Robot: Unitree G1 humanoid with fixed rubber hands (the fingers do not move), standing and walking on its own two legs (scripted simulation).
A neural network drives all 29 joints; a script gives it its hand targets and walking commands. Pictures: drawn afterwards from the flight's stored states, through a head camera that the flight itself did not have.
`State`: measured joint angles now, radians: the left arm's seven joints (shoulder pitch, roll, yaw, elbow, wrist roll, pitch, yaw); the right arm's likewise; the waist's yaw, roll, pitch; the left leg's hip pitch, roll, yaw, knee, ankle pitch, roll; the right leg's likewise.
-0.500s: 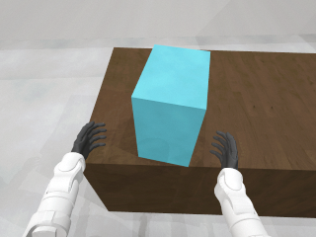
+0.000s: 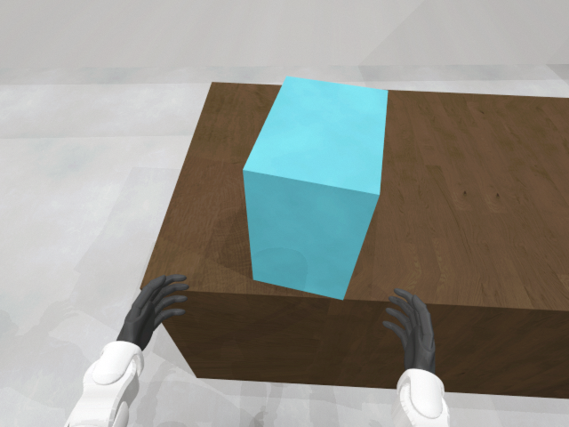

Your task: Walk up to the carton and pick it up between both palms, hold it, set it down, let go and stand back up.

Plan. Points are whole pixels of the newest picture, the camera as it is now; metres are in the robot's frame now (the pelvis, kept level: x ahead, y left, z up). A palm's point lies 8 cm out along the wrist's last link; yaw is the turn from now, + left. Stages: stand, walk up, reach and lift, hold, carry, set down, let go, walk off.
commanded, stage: set down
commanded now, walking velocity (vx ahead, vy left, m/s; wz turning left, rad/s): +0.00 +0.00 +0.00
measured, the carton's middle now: (315, 191) +0.50 +0.00 +0.01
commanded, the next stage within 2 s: let go in 1.04 s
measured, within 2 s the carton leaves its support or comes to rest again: neither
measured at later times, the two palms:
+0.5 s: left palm (155, 356) +0.21 +0.22 -0.04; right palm (450, 380) +0.20 -0.20 -0.04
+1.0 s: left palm (161, 377) +0.18 +0.21 -0.06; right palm (467, 400) +0.18 -0.23 -0.07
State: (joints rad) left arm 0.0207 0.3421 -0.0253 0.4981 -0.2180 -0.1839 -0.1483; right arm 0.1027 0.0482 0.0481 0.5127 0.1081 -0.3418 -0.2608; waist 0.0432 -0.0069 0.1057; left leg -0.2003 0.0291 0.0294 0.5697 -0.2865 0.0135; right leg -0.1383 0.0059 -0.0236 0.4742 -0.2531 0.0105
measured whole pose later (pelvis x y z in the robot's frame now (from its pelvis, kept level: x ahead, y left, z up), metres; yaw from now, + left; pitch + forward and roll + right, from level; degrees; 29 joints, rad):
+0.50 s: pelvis +0.03 -0.01 +0.01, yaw -1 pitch -6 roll -1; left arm 0.17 0.28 -0.04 0.52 -0.15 -0.11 -0.10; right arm 0.21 -0.07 0.01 0.58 0.09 -0.28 -0.12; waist 0.04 0.01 0.10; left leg -0.06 0.03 0.05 0.44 -0.27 0.00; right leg -0.02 0.01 0.00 0.38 -0.25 0.00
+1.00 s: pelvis +0.03 -0.03 +0.01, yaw -1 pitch -5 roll +0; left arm 0.21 0.23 0.03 0.53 -0.01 0.03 -0.07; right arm 0.23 -0.13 0.03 0.67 0.03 -0.25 -0.06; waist 0.03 -0.01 0.09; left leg -0.04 0.04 0.04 0.37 -0.23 -0.02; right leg -0.01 0.02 -0.01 0.34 -0.23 -0.02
